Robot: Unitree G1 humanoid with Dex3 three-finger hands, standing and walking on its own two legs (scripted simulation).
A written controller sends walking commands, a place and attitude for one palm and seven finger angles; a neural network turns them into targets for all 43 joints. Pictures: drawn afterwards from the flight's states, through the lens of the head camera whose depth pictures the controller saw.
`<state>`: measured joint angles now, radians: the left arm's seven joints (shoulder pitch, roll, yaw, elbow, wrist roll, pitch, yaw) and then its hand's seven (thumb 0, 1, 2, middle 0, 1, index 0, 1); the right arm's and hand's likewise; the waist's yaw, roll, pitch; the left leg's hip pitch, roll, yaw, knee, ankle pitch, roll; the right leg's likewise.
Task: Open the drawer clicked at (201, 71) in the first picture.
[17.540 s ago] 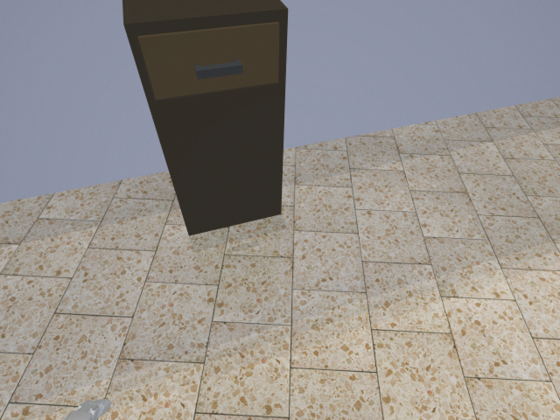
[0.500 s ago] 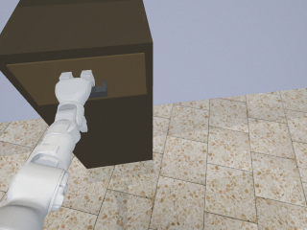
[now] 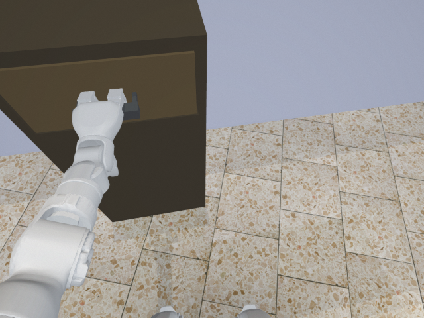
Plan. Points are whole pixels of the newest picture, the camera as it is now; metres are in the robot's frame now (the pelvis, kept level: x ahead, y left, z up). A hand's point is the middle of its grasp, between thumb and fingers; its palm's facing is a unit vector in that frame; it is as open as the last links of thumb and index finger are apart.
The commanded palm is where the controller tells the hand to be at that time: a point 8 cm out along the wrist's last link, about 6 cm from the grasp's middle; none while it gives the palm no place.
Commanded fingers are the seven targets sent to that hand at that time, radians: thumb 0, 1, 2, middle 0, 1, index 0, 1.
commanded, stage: lower the fingers behind the handle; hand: left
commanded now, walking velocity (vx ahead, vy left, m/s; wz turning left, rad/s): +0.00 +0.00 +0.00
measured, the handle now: (107, 106) +0.54 +0.20 +0.04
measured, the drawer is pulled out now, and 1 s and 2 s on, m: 0.00 0.00 0.10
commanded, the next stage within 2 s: close the thumb around the handle in 0.20 s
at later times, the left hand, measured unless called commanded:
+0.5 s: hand (108, 134) +0.48 +0.20 +0.02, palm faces -0.02 -0.03 -1.00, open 12.8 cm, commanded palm +0.46 +0.19 +0.07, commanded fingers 0.00 0.12 0.56 -0.34 -1.27 -0.34 -1.27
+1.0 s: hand (108, 133) +0.48 +0.20 +0.02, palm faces -0.03 -0.02 -1.00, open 6.2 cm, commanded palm +0.46 +0.19 +0.07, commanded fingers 0.00 0.90 0.90 -0.40 -1.35 -0.40 -1.35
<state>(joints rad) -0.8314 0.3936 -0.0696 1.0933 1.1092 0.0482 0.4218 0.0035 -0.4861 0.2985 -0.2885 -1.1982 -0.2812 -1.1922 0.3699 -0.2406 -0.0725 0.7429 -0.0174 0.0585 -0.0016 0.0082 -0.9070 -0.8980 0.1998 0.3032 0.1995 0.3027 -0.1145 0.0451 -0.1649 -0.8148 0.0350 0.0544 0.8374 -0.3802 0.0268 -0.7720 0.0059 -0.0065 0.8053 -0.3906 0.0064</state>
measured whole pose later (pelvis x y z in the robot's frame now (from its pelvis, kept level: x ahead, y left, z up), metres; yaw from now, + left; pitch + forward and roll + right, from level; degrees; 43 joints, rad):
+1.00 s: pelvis +0.02 -0.01 +0.01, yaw +0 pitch +19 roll -1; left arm -0.78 0.38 -0.07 1.07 1.09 0.07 0.40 0.00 0.67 0.79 -0.32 -1.31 -0.34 -1.29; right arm 0.34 -0.24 -0.07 0.74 -0.01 0.08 -0.01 0.01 -0.91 -0.90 0.20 0.30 0.20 0.30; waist -0.10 0.05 -0.16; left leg -0.74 0.04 0.05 0.78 -0.38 0.01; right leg -0.70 0.01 -0.01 0.75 -0.40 0.00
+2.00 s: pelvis +0.02 -0.02 +0.02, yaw +1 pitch +12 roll +0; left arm -0.37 0.27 -0.18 0.66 1.07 0.13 0.38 0.01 0.68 0.79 -0.28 -1.34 -0.33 -1.28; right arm 0.20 -0.23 -0.06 0.68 0.01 0.09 -0.02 0.01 -0.91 -0.90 0.20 0.30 0.20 0.30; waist 0.00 0.04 -0.15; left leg -0.54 0.02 0.05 0.69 -0.36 0.00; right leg -0.51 0.00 -0.01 0.70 -0.39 -0.01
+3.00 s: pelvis +0.01 -0.03 +0.02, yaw +1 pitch +7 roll +1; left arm 0.15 0.26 -0.23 0.15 1.09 0.15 0.37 0.04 0.67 0.79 -0.25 -1.35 -0.36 -1.25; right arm 0.11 -0.21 -0.03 0.65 -0.01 0.05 0.01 0.01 -0.91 -0.90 0.20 0.30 0.20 0.30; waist 0.06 0.05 -0.12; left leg -0.44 0.03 0.05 0.68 -0.36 -0.01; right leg -0.43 0.00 0.00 0.72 -0.41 -0.03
